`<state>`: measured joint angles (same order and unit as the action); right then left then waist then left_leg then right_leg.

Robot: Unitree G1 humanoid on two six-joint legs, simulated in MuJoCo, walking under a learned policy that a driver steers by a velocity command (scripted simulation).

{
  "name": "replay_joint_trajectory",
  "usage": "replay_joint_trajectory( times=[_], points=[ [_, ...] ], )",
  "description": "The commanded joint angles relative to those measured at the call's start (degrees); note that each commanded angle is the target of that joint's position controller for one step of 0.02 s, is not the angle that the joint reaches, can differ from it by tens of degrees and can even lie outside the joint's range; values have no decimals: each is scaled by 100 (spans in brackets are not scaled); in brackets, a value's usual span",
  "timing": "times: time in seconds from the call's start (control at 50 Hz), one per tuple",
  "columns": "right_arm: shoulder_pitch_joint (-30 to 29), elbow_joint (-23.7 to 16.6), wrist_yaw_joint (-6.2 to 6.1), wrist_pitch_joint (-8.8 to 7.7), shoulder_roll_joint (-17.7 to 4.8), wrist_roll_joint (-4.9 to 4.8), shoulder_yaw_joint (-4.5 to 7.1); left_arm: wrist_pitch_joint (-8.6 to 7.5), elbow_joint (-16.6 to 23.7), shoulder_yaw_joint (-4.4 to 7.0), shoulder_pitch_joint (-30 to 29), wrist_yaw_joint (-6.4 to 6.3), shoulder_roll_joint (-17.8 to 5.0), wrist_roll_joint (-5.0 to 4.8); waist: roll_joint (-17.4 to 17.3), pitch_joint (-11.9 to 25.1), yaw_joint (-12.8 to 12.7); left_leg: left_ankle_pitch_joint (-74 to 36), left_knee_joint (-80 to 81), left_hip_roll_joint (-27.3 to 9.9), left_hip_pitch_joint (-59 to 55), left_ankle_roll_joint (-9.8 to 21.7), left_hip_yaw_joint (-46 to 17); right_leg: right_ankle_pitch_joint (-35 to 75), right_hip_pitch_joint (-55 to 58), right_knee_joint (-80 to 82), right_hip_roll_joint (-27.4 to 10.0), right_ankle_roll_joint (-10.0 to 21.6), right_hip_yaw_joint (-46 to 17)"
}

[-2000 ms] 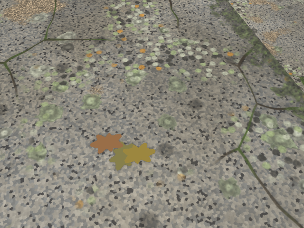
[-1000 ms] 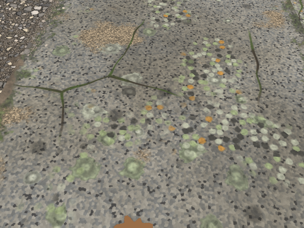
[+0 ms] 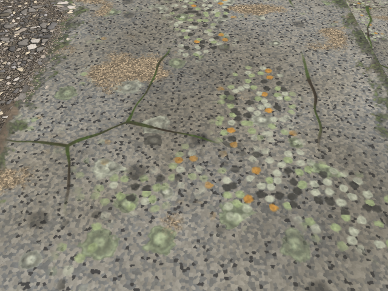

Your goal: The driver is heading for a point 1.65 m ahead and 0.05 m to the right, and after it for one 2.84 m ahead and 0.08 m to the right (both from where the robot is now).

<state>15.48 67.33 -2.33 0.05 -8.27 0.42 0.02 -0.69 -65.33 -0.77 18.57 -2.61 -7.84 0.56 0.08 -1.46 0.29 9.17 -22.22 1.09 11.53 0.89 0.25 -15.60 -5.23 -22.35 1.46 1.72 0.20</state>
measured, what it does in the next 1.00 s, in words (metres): stands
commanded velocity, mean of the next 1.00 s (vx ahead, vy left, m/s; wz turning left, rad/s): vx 0.00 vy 0.00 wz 0.00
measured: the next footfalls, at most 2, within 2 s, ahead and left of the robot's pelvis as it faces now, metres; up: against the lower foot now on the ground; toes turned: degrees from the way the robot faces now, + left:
left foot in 1.82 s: +0.20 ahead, +0.12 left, +0.00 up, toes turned +4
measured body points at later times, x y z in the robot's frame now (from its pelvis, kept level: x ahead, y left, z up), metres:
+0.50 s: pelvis +0.01 -0.01 +0.00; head +0.02 -0.01 +0.45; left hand -0.03 +0.20 -0.16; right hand -0.02 -0.22 -0.17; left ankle +0.03 +0.11 -0.74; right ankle -0.04 -0.10 -0.74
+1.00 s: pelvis +0.02 -0.01 +0.00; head +0.02 -0.02 +0.45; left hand -0.02 +0.19 -0.16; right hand -0.02 -0.22 -0.17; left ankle +0.03 +0.11 -0.74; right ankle -0.04 -0.10 -0.74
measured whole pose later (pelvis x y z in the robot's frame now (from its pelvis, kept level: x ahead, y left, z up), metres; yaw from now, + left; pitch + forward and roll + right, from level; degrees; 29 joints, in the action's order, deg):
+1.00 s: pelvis +0.02 -0.01 +0.00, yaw +0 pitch -1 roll +0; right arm 17.3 68.3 -2.7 0.0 -6.9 0.3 -0.1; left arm -1.4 -65.5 -0.7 20.9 -2.8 -6.3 0.6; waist -0.1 -1.6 0.2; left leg 11.1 -23.0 -0.1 10.7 -0.5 -0.2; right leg -16.7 -3.8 -21.7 2.5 2.9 0.3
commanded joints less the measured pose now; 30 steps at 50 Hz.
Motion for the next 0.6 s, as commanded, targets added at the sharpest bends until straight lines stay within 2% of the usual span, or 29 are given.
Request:
replay_joint_trajectory(
  times=[0.02, 0.6],
  points=[
    [351, -14, -17, -16, -414, 0, 56, -23, 20, 58, 451, -17, -410, 1, 26, -312, 4, -522, 267, -560, -294, 134, -573, 617, -659, 530, -639, 142, -562],
    [544, 87, -39, -13, -272, -4, 38, -59, -35, 56, 694, -32, -266, 2, 25, -375, -3, -625, 191, -584, -283, 89, -521, 886, -549, 528, -635, 167, -556]
  ],
)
